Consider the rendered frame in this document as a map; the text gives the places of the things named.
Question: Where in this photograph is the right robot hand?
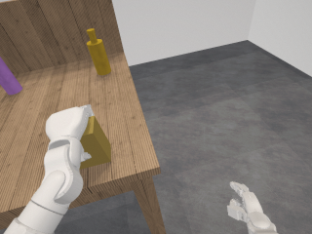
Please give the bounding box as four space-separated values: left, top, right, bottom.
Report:
227 181 263 223

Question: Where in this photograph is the left robot hand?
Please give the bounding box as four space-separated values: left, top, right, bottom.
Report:
45 104 95 162

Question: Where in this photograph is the sponge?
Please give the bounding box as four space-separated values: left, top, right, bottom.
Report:
79 115 111 170

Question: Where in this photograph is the table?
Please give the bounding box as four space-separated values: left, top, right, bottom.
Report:
0 0 167 234

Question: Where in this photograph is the left robot forearm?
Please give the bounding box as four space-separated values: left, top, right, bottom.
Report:
4 136 84 234

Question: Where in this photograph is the right robot forearm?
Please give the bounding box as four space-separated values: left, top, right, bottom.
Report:
246 212 278 234

